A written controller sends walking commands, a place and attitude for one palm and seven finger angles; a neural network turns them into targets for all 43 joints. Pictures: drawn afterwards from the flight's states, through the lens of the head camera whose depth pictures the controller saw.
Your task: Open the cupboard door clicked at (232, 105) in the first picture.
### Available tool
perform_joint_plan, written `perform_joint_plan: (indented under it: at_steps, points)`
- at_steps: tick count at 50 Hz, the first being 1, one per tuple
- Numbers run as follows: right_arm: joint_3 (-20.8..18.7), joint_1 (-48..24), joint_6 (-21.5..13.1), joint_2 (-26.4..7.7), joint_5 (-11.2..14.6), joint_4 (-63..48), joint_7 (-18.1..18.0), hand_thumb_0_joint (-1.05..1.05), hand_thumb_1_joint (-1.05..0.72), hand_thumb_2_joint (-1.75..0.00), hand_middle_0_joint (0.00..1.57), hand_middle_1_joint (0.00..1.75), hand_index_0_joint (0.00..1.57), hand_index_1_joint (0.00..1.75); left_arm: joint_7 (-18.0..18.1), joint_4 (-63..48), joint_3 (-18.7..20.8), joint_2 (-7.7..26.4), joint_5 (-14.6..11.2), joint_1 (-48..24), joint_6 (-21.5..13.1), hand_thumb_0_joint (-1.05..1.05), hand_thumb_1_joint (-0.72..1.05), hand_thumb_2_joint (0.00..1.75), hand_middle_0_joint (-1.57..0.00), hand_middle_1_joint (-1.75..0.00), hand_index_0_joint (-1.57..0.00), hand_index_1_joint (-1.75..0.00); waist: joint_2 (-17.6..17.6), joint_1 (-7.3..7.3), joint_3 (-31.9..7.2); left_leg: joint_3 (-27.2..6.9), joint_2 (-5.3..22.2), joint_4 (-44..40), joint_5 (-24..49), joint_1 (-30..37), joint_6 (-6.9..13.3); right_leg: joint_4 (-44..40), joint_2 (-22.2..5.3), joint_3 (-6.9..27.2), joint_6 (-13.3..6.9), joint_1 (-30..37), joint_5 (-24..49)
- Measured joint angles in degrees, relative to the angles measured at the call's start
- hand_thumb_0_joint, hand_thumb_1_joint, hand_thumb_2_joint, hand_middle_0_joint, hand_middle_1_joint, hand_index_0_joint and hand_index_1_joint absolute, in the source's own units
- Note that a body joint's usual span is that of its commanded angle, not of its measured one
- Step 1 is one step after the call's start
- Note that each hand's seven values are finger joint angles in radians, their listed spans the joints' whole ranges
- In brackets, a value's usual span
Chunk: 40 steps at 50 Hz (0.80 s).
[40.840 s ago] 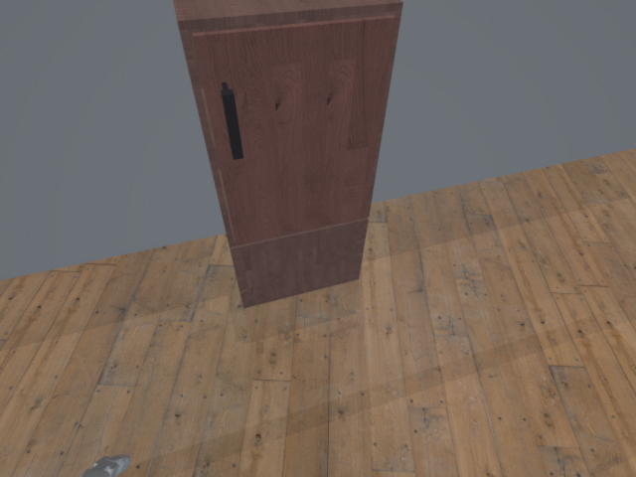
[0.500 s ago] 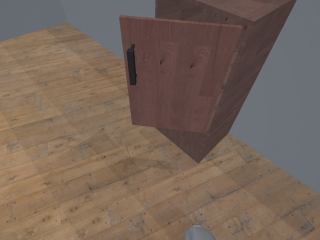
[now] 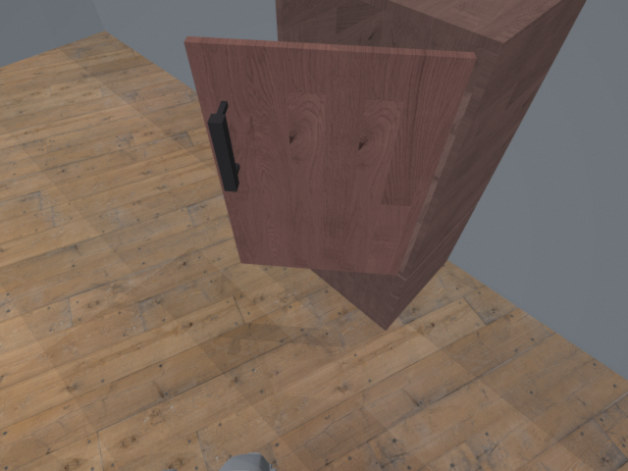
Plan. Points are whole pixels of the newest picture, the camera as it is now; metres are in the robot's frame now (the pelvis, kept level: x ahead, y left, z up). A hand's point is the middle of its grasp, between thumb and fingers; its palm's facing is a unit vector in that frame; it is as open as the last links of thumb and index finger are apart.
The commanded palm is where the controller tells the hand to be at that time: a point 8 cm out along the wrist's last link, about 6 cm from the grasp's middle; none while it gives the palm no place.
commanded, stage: come to a stop and stand still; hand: left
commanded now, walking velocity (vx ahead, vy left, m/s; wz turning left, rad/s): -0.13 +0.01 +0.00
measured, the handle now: (227, 147) +0.61 +0.18 +0.03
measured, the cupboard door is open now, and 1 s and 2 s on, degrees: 39 39 39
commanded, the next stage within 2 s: look again from close up in 0.98 s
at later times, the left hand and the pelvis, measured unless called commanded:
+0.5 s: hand out of the picture -0.01 +0.20 -0.17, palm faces -0.01 -0.97 -0.24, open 7.4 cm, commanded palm none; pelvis -0.04 +0.00 +0.00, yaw -1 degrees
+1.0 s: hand out of the picture -0.04 +0.13 -0.17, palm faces +0.02 -0.98 -0.18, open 7.3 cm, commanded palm none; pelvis -0.04 -0.04 +0.00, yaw +0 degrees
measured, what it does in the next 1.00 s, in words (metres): steps on the spot: left foot, then right foot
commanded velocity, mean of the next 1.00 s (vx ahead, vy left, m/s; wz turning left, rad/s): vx -0.01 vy -0.05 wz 0.00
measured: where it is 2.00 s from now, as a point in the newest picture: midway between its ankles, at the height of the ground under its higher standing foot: outside the picture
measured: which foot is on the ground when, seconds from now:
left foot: up 0.00-0.06, down 0.08-1.00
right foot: down 0.00-0.10, up 0.12-0.48, down 0.50-1.00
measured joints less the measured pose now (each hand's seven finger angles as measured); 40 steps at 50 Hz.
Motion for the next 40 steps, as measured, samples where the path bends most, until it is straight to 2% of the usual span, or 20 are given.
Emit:
perform_joint_plan:
  at_steps: [2, 4, 5, 8, 11, 14, 18, 22, 25, 26, 29, 30, 33, 35, 37, 40]
  points:
    - [-0.55, -1.61, 0.18, -1.3, -0.17, -1.01, 0.03, 0.01, -0.93, -0.9, 0.2, 0.3, 0.19, 0.3, -0.16, 0.3, 0.2, 0.28, 0.12, 0.63, 0.71, -0.02, 0.94, 0.89, -0.2, -0.3, -0.2, -0.29, -0.11, 0.39, -0.07, 0.22, -0.33, -3.82, 2.49, 0.77, -0.22, 1.27, -0.45, 0.04, 0.67, -0.13, -0.77]
    - [-0.9, -2.42, -0.17, -2.41, -0.26, -1.99, 0.27, 0.01, -0.93, -0.9, 0.2, 0.3, 0.19, 0.3, -0.3, 0.45, 0.38, 0.62, 0.08, 1.63, 1.34, -0.02, 0.93, 0.89, -0.2, -0.3, -0.2, -0.29, -0.28, 0.72, -0.51, 0.68, -0.51, -10.17, 8.02, 3.2, 0.04, 3.81, -0.82, 0.09, 1.54, -0.77, -2.22]
    - [-1.06, -2.58, -0.5, -2.75, -0.4, -2.38, 0.32, 0.01, -0.93, -0.9, 0.2, 0.3, 0.19, 0.3, -0.38, 0.48, 0.43, 0.86, -0.05, 2.02, 1.78, -0.01, 0.93, 0.89, -0.2, -0.3, -0.2, -0.29, -0.48, 0.82, -0.79, 0.88, -0.62, -11.35, 11.99, 3.43, 1.54, 5.45, -1.1, 0.01, 2.02, -1.32, -3.17]
    - [-0.66, -3.33, -0.7, -2.55, -1.11, -3.46, 0.11, 0.01, -0.93, -0.9, 0.2, 0.3, 0.19, 0.3, -0.32, 0.45, 0.66, 1.87, -0.43, 2.97, 3.18, -0.01, 0.92, 0.89, -0.2, -0.3, -0.2, -0.29, -2.15, 2.01, -1.27, 2.01, -1.32, -10.48, 10.56, 3.3, 4.6, 14.23, -0.67, 3.24, 2.15, -4.19, -13.13]
    - [0.15, -4.01, -0.91, -2.11, -1.39, -4.54, -0.37, 0.0, -0.92, -0.9, 0.2, 0.3, 0.19, 0.3, -0.74, 0.75, 0.75, 2.37, -0.1, 3.79, 3.87, 0.0, 0.92, 0.89, -0.2, -0.3, -0.2, -0.29, -2.41, 2.3, -1.96, 2.21, -1.38, -13.45, 11.61, 3.69, 4.97, 23.24, 0.56, 5.98, 2.06, -6.57, -15.0]
    - [0.74, -4.96, -1.05, -1.67, -1.34, -5.16, -0.53, 0.0, -0.91, -0.9, 0.2, 0.3, 0.2, 0.3, -1.3, 1.02, 0.76, 2.53, 0.01, 4.64, 3.88, 0.0, 0.91, 0.89, -0.2, -0.3, -0.2, -0.29, -2.12, 2.51, -2.29, 2.44, -1.3, -16.74, 14.04, 3.79, 4.95, 26.41, 0.71, 7.24, 2.64, -6.85, -13.57]
    - [0.88, -5.72, -1.3, -1.12, -1.2, -5.53, -0.37, 0.0, -0.91, -0.9, 0.21, 0.3, 0.2, 0.3, -1.8, 1.27, 0.63, 2.61, 0.08, 5.82, 4.15, 0.0, 0.91, 0.9, -0.2, -0.3, -0.2, -0.29, -1.38, 2.31, -2.54, 2.91, -0.52, -19.49, 16.32, 3.47, 4.56, 23.82, 0.13, 7.04, 3.39, -5.05, -14.23]
    - [0.42, -5.15, -1.24, -1.41, -1.24, -5.16, -0.02, 0.0, -0.91, -0.9, 0.21, 0.3, 0.2, 0.3, -2.04, 1.39, 0.22, 2.14, -0.02, 6.04, 4.08, 0.0, 0.91, 0.9, -0.2, -0.3, -0.2, -0.29, 0.13, 1.19, -2.53, 2.67, 0.5, -20.0, 17.65, 2.63, 3.6, 14.89, -0.17, 5.98, 3.16, -1.11, -14.83]
    - [-0.15, -3.52, -0.72, -1.85, -0.93, -4.15, 0.23, 0.0, -0.9, -0.9, 0.21, 0.3, 0.2, 0.3, -2.04, 1.0, -0.08, 1.92, -0.02, 6.27, 3.12, 0.0, 0.91, 0.9, -0.2, -0.3, -0.2, -0.29, 0.16, 0.67, -2.99, 2.52, 0.26, -18.64, 17.85, 1.38, 2.42, 2.0, -0.5, 5.44, 2.31, 3.98, -8.64]
    - [-0.4, -3.06, -0.35, -2.18, -0.7, -3.56, 0.29, 0.0, -0.9, -0.9, 0.21, 0.3, 0.2, 0.3, -1.85, 1.1, -0.1, 1.57, 0.13, 6.24, 2.73, 0.0, 0.91, 0.9, -0.2, -0.3, -0.2, -0.29, 0.48, 0.66, -2.89, 2.31, 0.38, -17.34, 16.91, 0.86, 1.99, 0.33, -0.34, 5.39, 2.08, 4.51, -5.78]
    - [-0.87, -0.8, 1.1, -3.33, -0.68, -1.55, 0.86, 0.0, -0.91, -0.9, 0.21, 0.3, 0.2, 0.3, -1.55, 1.64, -1.06, 0.0, 0.24, 6.8, 2.38, 0.0, 0.91, 0.9, -0.2, -0.3, -0.2, -0.29, 1.83, 0.14, -3.47, 0.26, -0.06, -13.03, 7.76, 0.43, 1.66, 0.09, 0.25, 4.18, 1.52, 5.59, -5.74]
    - [-0.9, -0.06, 1.31, -3.5, -0.79, -0.89, 1.02, 0.0, -0.91, -0.9, 0.21, 0.3, 0.2, 0.3, -1.44, 1.81, -1.28, -0.43, 0.21, 7.15, 2.15, 0.0, 0.91, 0.9, -0.2, -0.3, -0.2, -0.29, 1.77, 0.16, -3.86, 0.04, -0.26, -11.6, 6.72, 0.63, 1.68, -0.46, 0.32, 4.09, 1.33, 5.99, -5.76]
    - [-0.72, 1.49, 1.15, -3.61, -0.82, 0.79, 1.01, 0.0, -0.91, -0.9, 0.2, 0.3, 0.2, 0.3, -1.31, 2.62, -1.87, -1.49, -0.17, 7.61, 1.46, 0.0, 0.91, 0.9, -0.2, -0.3, -0.2, -0.29, 1.32, -0.03, -4.26, -0.3, -0.42, -10.75, 7.98, 3.13, 1.55, -1.23, 0.94, 4.08, 0.8, 6.55, -5.5]
    - [-0.5, 2.4, 0.43, -3.57, -0.69, 1.65, 0.8, 0.0, -0.91, -0.9, 0.2, 0.3, 0.19, 0.3, -0.81, 3.66, -2.07, -1.71, -0.16, 7.58, 1.3, 0.01, 0.92, 0.89, -0.2, -0.3, -0.2, -0.29, 1.62, -0.47, -4.31, -0.92, 0.08, -14.17, 12.75, 6.18, 1.58, -0.46, 2.02, 3.63, 0.57, 6.19, -5.95]
    - [-0.12, 2.71, -0.34, -2.7, -0.65, 3.0, 0.32, 0.0, -0.91, -0.9, 0.2, 0.3, 0.19, 0.3, -0.69, 4.68, -2.09, -1.22, -0.52, 6.77, 1.22, 0.01, 0.94, 0.89, -0.2, -0.3, -0.2, -0.29, 0.74, -0.94, -3.61, -1.48, 0.08, -16.17, 10.4, 7.45, 1.12, 0.37, 2.09, 3.02, 0.43, 6.04, -6.57]
    - [0.76, 2.95, -0.86, -1.26, -0.59, 4.26, -0.13, 0.0, -0.91, -0.9, 0.2, 0.3, 0.19, 0.3, -0.65, 5.19, -2.01, -0.77, -0.84, 5.97, 0.97, 0.02, 0.94, 0.89, -0.2, -0.3, -0.2, -0.29, -0.61, -0.11, -2.46, -1.22, 0.17, -17.76, 11.51, 8.43, 0.35, -1.32, 2.19, 3.29, 0.15, 6.95, -5.45]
